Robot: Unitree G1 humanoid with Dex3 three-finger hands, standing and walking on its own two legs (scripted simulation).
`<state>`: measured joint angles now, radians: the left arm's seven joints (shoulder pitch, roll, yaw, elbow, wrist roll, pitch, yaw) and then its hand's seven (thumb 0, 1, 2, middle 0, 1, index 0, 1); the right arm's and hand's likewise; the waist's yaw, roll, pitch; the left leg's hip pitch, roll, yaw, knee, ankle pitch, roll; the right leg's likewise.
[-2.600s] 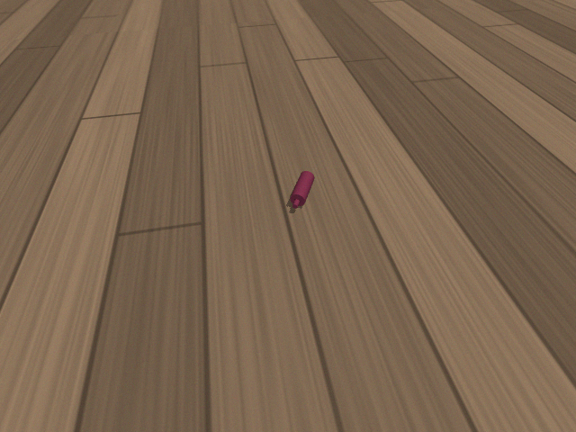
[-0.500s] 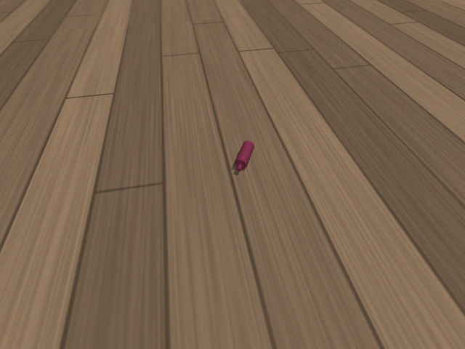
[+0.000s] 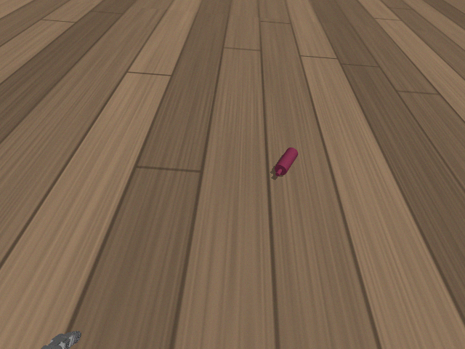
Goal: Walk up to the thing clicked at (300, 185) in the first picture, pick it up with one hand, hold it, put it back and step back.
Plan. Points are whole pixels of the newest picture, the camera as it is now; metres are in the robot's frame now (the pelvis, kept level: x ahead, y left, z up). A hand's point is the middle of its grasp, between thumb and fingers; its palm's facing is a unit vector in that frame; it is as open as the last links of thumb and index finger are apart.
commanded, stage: walk up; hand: left
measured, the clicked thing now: (285, 163) +1.34 -0.31 -0.74
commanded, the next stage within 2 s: none
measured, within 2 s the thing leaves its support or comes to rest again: neither
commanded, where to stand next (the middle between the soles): +1.41 -0.80 m, yaw +60 degrees
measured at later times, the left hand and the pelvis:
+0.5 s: hand (97, 321) +0.22 +0.29 -0.16, palm faces +0.24 -0.93 -0.26, open 7.4 cm; pelvis +0.20 -0.01 -0.01, yaw +16 degrees
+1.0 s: hand (178, 266) +0.35 +0.15 -0.17, palm faces +0.51 -0.78 -0.36, open 7.4 cm; pelvis +0.47 -0.12 -0.03, yaw +31 degrees
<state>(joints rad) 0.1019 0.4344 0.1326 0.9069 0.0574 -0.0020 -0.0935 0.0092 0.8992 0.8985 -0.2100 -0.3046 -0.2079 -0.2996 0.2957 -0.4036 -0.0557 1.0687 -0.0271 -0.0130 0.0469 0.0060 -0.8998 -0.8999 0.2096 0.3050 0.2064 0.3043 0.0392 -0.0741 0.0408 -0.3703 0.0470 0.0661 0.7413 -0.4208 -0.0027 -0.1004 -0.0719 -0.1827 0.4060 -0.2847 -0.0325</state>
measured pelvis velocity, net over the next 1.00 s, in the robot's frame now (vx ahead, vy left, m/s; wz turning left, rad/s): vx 0.47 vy -0.12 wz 0.54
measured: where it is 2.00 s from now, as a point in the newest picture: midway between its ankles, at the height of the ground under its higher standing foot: (302, 221)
